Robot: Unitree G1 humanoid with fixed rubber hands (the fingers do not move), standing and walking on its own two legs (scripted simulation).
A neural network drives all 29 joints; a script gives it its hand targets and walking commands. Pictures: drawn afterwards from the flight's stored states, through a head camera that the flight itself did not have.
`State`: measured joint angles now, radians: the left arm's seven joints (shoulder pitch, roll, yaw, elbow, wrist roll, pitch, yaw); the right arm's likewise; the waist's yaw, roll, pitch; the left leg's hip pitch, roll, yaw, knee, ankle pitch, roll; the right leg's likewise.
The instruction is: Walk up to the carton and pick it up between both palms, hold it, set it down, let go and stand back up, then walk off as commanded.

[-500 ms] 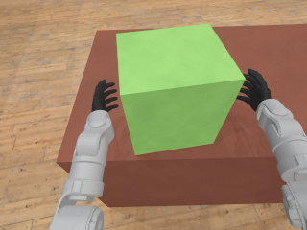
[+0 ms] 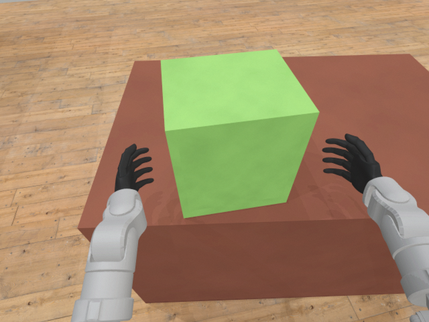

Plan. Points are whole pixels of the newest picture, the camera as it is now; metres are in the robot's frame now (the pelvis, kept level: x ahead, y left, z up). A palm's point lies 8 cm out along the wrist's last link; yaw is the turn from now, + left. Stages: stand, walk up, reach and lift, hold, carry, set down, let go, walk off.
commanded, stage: set down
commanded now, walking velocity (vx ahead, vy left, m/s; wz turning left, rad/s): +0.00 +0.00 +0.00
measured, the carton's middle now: (228, 136) +0.49 +0.02 +0.07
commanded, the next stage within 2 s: none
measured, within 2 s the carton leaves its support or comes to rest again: neither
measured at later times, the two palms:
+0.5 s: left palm (130, 220) +0.28 +0.19 +0.06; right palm (377, 223) +0.30 -0.24 +0.05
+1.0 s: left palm (118, 244) +0.24 +0.20 +0.05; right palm (382, 255) +0.25 -0.24 +0.04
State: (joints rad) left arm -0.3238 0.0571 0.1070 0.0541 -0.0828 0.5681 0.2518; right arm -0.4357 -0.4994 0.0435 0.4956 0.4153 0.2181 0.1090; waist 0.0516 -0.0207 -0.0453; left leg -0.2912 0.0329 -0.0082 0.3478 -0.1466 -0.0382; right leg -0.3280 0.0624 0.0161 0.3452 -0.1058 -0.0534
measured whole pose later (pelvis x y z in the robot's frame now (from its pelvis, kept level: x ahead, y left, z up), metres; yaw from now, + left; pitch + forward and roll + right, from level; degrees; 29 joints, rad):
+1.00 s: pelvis +0.03 +0.01 +0.00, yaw -1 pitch -1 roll +0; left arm 0.30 0.01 0.00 -0.24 -0.01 0.28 0.24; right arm 0.23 -0.47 0.02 0.16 0.41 -0.04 0.17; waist 0.02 -0.03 0.04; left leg -0.08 0.03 0.01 0.31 -0.20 -0.03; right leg -0.13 0.06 0.04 0.32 -0.16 -0.04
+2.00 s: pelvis +0.03 +0.02 +0.00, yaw -2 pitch -2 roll +0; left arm 0.40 0.12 -0.05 0.03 -0.07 0.16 0.19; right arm 0.34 -0.34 -0.03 0.27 0.23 -0.04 0.18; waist 0.05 -0.01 0.05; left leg -0.09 0.01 0.03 0.33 -0.21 -0.01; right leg -0.15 0.04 0.05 0.35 -0.17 -0.03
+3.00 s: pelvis +0.04 +0.04 +0.00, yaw -1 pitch -4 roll -1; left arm 0.29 0.15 -0.02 0.39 -0.03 0.10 0.07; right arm 0.24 -0.23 -0.01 0.63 0.06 -0.16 0.08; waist 0.03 0.00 0.09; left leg -0.04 0.00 0.04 0.37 -0.26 0.02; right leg -0.07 0.03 0.04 0.34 -0.19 0.00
